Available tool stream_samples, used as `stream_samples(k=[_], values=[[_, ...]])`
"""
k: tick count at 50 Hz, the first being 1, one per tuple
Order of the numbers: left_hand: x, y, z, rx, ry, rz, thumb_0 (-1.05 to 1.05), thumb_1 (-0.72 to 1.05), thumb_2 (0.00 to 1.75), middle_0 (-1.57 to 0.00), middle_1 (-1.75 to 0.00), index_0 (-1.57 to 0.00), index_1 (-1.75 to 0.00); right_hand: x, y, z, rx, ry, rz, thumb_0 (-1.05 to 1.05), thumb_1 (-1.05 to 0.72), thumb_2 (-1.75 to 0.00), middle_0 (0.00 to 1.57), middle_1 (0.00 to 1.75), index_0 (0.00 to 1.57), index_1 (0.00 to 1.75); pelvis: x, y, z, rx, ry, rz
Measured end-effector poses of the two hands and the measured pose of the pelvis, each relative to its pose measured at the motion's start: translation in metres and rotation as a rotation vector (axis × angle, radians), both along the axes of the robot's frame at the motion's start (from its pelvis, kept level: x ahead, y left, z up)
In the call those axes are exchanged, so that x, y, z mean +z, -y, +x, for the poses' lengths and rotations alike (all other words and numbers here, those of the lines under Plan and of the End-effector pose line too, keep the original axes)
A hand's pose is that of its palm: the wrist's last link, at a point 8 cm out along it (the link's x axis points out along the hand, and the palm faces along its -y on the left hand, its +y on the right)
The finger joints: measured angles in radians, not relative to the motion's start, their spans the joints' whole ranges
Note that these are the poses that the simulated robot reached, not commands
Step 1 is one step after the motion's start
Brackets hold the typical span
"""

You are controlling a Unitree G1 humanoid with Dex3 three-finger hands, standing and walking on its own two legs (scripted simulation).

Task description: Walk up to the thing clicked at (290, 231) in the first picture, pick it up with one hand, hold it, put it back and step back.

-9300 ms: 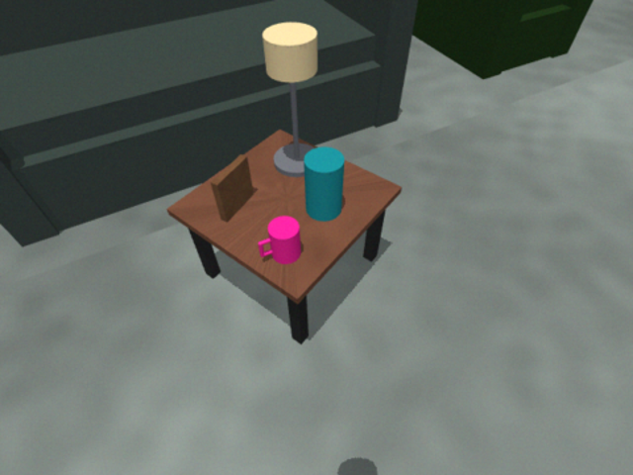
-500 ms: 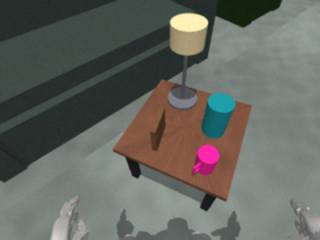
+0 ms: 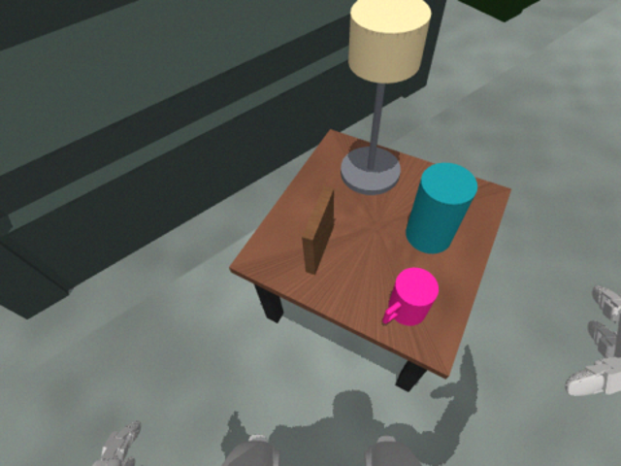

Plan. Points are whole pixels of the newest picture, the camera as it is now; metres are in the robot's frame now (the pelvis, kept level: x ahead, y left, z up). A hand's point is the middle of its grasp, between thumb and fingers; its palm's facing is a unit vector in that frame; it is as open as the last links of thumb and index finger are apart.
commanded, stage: go down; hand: right
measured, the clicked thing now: (406, 302) +0.44 -0.16 -0.29
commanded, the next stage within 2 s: approach in 0.80 s
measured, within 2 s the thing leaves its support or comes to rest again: neither
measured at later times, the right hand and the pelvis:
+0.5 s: hand (598, 290) +0.34 -0.35 -0.01, palm faces +0.16 +0.98 -0.13, open 17.6 cm; pelvis -0.02 +0.01 -0.01, yaw +0 degrees
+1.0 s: hand (606, 269) +0.37 -0.37 -0.01, palm faces +0.15 +0.98 -0.09, open 17.6 cm; pelvis -0.01 -0.01 -0.02, yaw +1 degrees
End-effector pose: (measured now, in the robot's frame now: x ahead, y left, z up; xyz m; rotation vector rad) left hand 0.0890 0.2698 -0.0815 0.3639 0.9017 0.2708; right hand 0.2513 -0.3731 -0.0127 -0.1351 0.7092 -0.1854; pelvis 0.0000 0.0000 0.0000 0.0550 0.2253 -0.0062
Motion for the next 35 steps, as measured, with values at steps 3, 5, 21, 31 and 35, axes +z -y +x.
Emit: stream_samples(k=[3, 5, 21, 31, 35], values=[[-0.002, 0.0, -0.005, -0.01, -0.023, 0.0, 0.02, 0.88, 0.9, -0.2, -0.3, -0.2, -0.3, 0.0, 0.002, 0.002, 0.001, 0.039, 0.0, -0.01, 0.57, -0.06, 0.04, 0.06, 0.04, 0.05, -0.001, -0.001, -0.002, -0.001, -0.005, -0.002], [-0.002, -0.001, -0.005, -0.019, -0.029, 0.002, 0.02, 0.88, 0.9, -0.2, -0.3, -0.2, -0.3, 0.002, 0.005, 0.007, -0.004, 0.08, -0.003, -0.01, 0.58, -0.06, 0.04, 0.06, 0.04, 0.06, -0.003, -0.002, -0.004, -0.003, -0.009, -0.002], [-0.006, -0.01, -0.02, -0.05, -0.091, 0.016, 0.01, 0.91, 0.89, -0.2, -0.3, -0.2, -0.3, 0.022, 0.026, 0.056, 0.004, 0.233, 0.023, -0.01, 0.59, -0.04, 0.05, 0.05, 0.04, 0.05, -0.009, -0.005, -0.015, 0.006, -0.059, -0.004], [-0.015, -0.01, -0.04, -0.051, -0.205, 0.024, 0.01, 0.92, 0.89, -0.2, -0.31, -0.21, -0.29, 0.018, 0.035, 0.075, 0.013, 0.319, 0.028, -0.01, 0.57, -0.04, 0.05, 0.05, 0.04, 0.05, -0.017, -0.004, -0.015, 0.009, -0.093, 0.001], [-0.013, -0.008, -0.041, -0.045, -0.213, 0.026, 0.01, 0.92, 0.89, -0.2, -0.31, -0.2, -0.3, 0.021, 0.039, 0.084, 0.017, 0.337, 0.038, -0.01, 0.56, -0.04, 0.05, 0.05, 0.04, 0.05, -0.017, -0.002, -0.012, 0.011, -0.098, 0.005]])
